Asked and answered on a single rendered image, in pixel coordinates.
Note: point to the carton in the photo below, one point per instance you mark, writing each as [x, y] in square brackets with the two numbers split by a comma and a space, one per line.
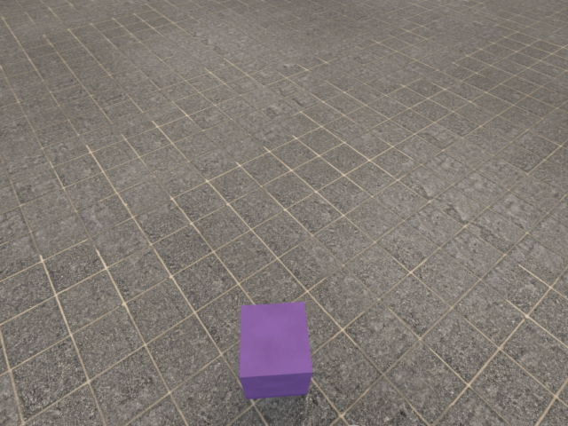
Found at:
[275, 356]

